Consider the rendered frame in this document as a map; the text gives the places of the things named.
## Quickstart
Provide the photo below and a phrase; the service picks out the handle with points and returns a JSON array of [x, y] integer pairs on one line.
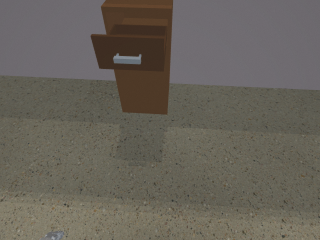
[[127, 59]]

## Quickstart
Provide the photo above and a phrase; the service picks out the cabinet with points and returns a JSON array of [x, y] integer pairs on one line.
[[140, 91]]

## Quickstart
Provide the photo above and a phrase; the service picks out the robot left hand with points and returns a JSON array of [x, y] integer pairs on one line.
[[57, 235]]

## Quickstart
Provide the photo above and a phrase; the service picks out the drawer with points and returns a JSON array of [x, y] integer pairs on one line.
[[149, 41]]

